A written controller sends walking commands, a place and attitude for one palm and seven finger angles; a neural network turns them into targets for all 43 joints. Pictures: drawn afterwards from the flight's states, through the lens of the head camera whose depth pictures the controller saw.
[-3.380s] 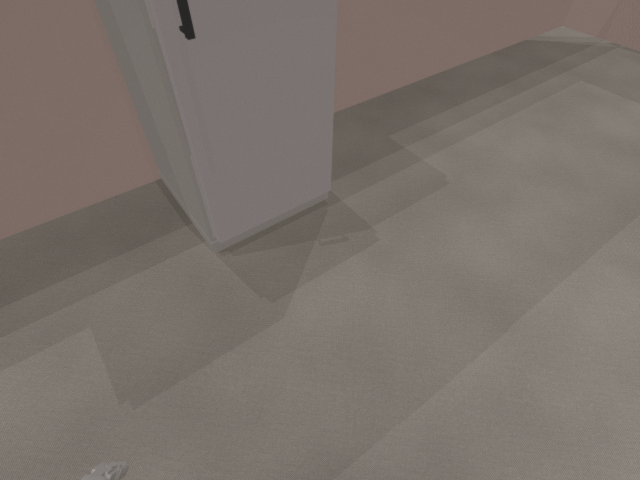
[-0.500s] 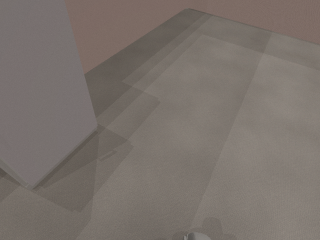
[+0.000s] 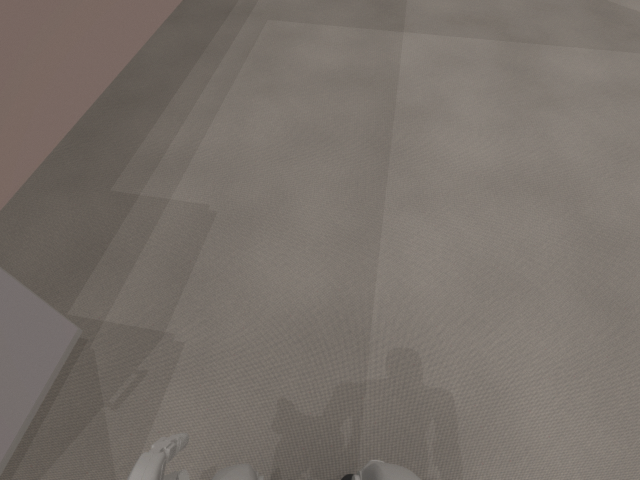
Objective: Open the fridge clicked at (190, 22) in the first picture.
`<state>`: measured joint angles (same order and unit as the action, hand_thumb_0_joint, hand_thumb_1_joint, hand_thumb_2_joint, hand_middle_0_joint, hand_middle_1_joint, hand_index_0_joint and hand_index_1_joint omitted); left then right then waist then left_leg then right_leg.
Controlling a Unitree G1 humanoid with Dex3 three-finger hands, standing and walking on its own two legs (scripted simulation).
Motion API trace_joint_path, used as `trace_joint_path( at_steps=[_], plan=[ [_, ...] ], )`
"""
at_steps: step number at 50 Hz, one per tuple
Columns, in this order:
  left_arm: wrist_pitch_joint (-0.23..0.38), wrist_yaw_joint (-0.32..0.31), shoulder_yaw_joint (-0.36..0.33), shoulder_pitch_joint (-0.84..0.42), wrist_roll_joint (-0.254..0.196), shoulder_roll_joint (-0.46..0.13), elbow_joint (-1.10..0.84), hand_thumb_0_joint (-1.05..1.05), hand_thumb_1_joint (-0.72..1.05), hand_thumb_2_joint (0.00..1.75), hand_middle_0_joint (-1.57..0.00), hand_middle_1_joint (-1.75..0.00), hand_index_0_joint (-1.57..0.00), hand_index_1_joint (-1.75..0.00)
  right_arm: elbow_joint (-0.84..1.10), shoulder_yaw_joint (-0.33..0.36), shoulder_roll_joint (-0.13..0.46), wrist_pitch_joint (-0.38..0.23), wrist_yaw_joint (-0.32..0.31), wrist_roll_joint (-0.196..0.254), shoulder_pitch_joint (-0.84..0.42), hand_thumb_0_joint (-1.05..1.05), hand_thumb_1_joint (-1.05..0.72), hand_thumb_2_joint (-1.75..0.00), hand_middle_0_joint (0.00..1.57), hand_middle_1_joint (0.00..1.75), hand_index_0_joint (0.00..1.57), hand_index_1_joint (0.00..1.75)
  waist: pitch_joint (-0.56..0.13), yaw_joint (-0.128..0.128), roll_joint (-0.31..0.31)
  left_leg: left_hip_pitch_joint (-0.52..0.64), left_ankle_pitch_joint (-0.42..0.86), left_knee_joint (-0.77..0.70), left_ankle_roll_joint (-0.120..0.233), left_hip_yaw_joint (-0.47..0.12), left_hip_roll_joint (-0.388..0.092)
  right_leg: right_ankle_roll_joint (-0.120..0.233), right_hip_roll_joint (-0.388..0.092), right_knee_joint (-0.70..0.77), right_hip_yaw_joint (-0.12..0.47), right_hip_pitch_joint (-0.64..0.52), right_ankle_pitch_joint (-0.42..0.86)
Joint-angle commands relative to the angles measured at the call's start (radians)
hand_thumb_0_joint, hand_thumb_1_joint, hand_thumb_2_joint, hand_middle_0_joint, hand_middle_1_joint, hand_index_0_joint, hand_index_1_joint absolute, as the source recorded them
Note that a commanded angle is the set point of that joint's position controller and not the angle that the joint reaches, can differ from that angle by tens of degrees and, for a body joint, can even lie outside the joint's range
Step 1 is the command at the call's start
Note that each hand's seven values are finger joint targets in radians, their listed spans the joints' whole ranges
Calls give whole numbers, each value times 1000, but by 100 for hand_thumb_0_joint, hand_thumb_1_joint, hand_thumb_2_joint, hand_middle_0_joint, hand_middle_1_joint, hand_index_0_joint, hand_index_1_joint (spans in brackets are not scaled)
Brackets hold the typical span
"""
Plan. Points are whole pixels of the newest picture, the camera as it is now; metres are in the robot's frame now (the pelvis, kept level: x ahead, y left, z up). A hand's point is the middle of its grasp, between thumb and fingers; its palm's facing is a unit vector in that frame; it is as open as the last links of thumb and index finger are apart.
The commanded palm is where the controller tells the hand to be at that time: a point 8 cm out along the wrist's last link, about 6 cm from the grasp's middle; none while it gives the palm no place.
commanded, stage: turn to face it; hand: left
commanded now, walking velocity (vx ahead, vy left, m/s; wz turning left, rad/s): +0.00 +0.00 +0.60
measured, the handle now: out of the picture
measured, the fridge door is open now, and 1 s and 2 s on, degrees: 0 0 0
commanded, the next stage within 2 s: none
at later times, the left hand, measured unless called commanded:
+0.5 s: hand (151, 474) +0.15 +0.25 -0.17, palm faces +0.20 -0.96 -0.17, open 7.4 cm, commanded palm none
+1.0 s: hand (162, 433) +0.19 +0.23 -0.12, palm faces +0.41 -0.86 -0.29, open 7.4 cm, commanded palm none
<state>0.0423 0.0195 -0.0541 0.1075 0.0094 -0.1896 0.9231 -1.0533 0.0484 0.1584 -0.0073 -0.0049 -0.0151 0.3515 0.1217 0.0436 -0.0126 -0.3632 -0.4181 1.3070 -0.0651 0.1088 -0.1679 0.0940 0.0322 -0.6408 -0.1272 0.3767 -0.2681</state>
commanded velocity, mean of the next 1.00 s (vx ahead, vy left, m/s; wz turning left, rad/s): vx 0.00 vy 0.00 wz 0.60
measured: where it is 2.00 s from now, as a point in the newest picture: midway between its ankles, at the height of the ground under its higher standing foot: outside the picture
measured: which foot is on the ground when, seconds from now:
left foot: up 0.00-0.30, down 0.32-0.92, up 0.94-1.00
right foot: down 0.00-0.36, up 0.38-0.90, down 0.92-1.00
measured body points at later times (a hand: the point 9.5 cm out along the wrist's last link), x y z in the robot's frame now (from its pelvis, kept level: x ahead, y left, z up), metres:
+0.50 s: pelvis +0.13 +0.06 +0.01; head +0.16 +0.09 +0.46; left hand +0.14 +0.30 -0.16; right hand +0.25 -0.16 -0.12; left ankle +0.18 +0.12 -0.72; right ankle +0.10 -0.10 -0.64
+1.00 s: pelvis +0.16 -0.01 +0.01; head +0.19 -0.02 +0.46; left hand +0.17 +0.27 -0.10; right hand +0.32 -0.23 -0.14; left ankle +0.15 +0.11 -0.68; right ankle +0.19 -0.11 -0.72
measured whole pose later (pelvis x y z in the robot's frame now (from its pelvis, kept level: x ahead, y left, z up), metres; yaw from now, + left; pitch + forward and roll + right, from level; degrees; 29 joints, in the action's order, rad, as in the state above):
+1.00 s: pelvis +0.16 -0.01 +0.01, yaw +26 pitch +0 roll +0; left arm -0.02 -0.03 -0.03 0.15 0.01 -0.19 0.86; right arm -0.94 0.11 0.27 0.07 0.01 -0.02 0.23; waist 0.04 0.04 -0.06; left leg -0.51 -0.40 0.91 -0.03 -0.09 0.09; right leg 0.01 -0.02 -0.53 -0.04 0.23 -0.31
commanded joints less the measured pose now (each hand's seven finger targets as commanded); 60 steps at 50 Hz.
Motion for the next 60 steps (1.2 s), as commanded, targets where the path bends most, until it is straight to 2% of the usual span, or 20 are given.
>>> trace_joint_path(
  at_steps=[1,6,12,15,16,17,18,19,22,25,36,41,43,44,45,46,47,49,51,60],
  plan=[
    [23,-33,-40,118,12,-159,-6,0,90,90,-20,-30,-20,-30,91,14,87,-17,-11,-11,22,0,-90,-90,20,30,20,30,-167,-4,54,-165,79,-72,-3,-75,-15,91,-281,304,261,-168,591],
    [28,-37,-12,130,9,-101,37,0,90,90,-20,-30,-20,-30,62,-5,45,0,-4,-3,-2,0,-90,-90,20,30,20,30,-178,9,120,-121,174,-291,-2,-52,28,59,-228,309,135,-170,657],
    [4,-48,-7,179,12,-121,70,0,90,90,-20,-30,-20,-30,98,-11,61,-7,7,3,-182,0,-90,-90,20,30,20,30,-74,-57,132,-60,178,-577,28,-18,80,31,-290,283,104,-243,616],
    [-12,-57,-17,185,5,-143,64,0,90,90,-20,-30,-20,-30,93,0,104,0,9,-6,-118,0,-90,-90,20,30,20,30,-106,-21,88,96,304,-744,54,-14,103,-20,-285,110,49,-245,584],
    [-20,-56,-20,199,2,-139,54,0,90,90,-20,-30,-20,-30,87,15,157,-2,10,-11,-51,0,-90,-90,20,30,20,30,-154,2,-39,223,568,-801,92,-99,44,-67,-238,-58,0,-169,434],
    [-24,-56,-21,247,-12,-96,29,0,90,90,-20,-30,-20,-30,96,31,244,-2,7,-20,3,0,-90,-90,20,30,20,30,-216,2,-269,383,976,-830,223,-370,-182,-137,-122,-290,-52,31,-17],
    [-30,-64,-11,204,-4,-101,5,0,90,90,-20,-30,-20,-30,83,33,265,6,-7,-7,45,0,-90,-90,20,30,20,30,-255,24,-319,361,1013,-931,306,-543,-257,-151,-58,-509,50,85,-408],
    [-43,-63,-21,150,-1,-118,-1,0,90,90,-20,-30,-20,-30,87,35,261,8,-14,-3,12,0,-90,-90,20,30,20,30,-235,19,-202,308,798,-961,300,-518,-241,-144,-91,-572,129,133,-356],
    [-50,-41,-36,122,9,-100,1,0,90,90,-20,-30,-20,-30,142,25,197,2,-15,-6,-129,0,-90,-90,20,30,20,30,-151,-38,-64,167,475,-1007,237,-376,-112,-159,-134,-545,138,147,-169],
    [-65,-40,-45,152,12,-96,6,0,90,90,-20,-30,-20,-30,153,35,195,-3,-13,-2,-132,0,-90,-90,20,30,20,30,-179,-44,-88,160,430,-1031,213,-337,-60,-176,-133,-506,131,134,-87],
    [-69,-42,-43,12,7,-115,-83,0,90,90,-20,-30,-20,-30,157,73,245,16,-6,-8,-74,0,-90,-90,20,30,20,30,-172,4,-123,203,401,-988,252,-487,-38,-193,-88,-283,143,136,-144],
    [-65,-49,-35,50,-3,-121,-106,0,90,90,-20,-30,-20,-30,180,83,267,30,-2,-10,-112,0,-90,-90,20,30,20,30,-192,-16,-160,138,448,-950,245,-560,-12,-167,-39,-93,148,-19,-159],
    [-58,-52,-37,110,-8,-130,-101,0,90,90,-20,-30,-20,-30,197,86,265,34,1,-6,-141,0,-90,-90,20,30,20,30,-218,-44,-154,93,444,-909,210,-555,27,-156,-27,86,140,-144,-75],
    [-54,-56,-42,154,-6,-151,-95,0,90,90,-20,-30,-20,-30,206,85,252,36,5,0,-155,0,-90,-90,20,30,20,30,-220,-68,-121,-1,350,-869,167,-527,62,-147,-51,233,142,-273,17],
    [-45,-61,-55,181,6,-219,-98,0,90,90,-20,-30,-20,-30,217,80,193,38,11,9,-144,0,-90,-90,20,30,20,30,-221,-78,77,-177,136,-707,95,-415,154,-90,-230,384,310,-410,-58],
    [-42,-64,-59,144,19,-297,-121,0,90,90,-20,-30,-20,-30,242,72,148,36,11,5,-121,0,-90,-90,20,30,20,30,-178,-66,319,-328,-119,-449,13,-190,286,19,-502,440,568,-387,-17],
    [-47,-65,-50,96,8,-269,-141,0,90,90,-20,-30,-20,-30,235,82,199,41,9,-14,-137,0,-90,-90,20,30,20,30,-156,-49,217,-270,-125,-277,28,-215,220,53,-518,415,487,-241,58],
    [-37,-58,-33,5,5,-199,-152,0,90,90,-20,-30,-20,-30,199,80,192,58,22,-13,-123,0,-90,-90,20,30,20,30,-78,0,185,-244,-8,-115,14,-188,176,19,-385,369,323,-148,187],
    [-30,-56,-21,8,6,-158,-149,0,90,90,-20,-30,-20,-30,184,74,176,62,32,-8,-107,0,-90,-90,20,30,20,30,-60,10,158,-238,70,-72,-3,-149,158,-3,-327,320,186,-157,347],
    [-38,-53,-36,188,17,-229,-88,0,90,90,-20,-30,-20,-30,220,44,160,67,36,-2,-288,0,-90,-90,20,30,20,30,-99,-85,200,-179,-14,-339,-22,-52,132,26,-379,257,89,-325,518]
  ],
)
